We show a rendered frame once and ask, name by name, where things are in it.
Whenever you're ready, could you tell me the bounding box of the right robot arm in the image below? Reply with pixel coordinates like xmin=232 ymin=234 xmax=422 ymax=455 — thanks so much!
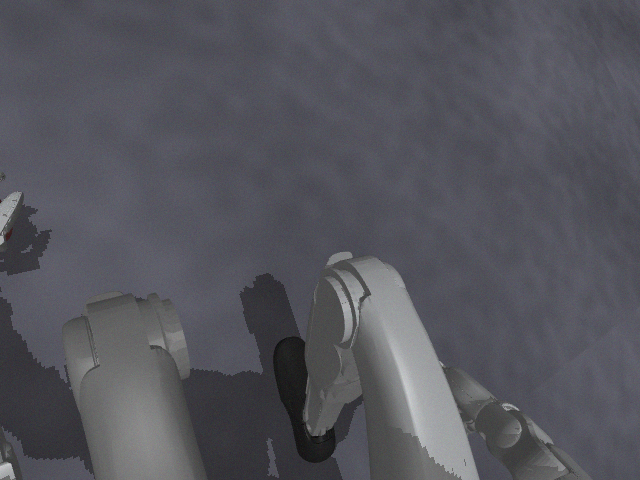
xmin=475 ymin=400 xmax=593 ymax=480

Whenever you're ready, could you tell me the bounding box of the right robot hand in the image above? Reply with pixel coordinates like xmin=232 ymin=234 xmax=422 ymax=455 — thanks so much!
xmin=440 ymin=361 xmax=498 ymax=437

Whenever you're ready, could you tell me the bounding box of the right robot foot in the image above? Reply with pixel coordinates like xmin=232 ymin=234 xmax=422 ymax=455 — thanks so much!
xmin=273 ymin=336 xmax=335 ymax=463

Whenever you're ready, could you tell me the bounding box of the left robot arm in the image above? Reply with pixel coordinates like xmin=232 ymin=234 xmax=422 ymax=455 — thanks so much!
xmin=0 ymin=425 xmax=23 ymax=480

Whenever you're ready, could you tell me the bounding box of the left robot hand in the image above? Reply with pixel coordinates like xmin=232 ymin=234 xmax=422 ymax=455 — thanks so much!
xmin=0 ymin=171 xmax=24 ymax=252

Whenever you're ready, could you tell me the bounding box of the bottle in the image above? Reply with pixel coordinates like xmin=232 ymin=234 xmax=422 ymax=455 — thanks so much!
xmin=0 ymin=199 xmax=13 ymax=242

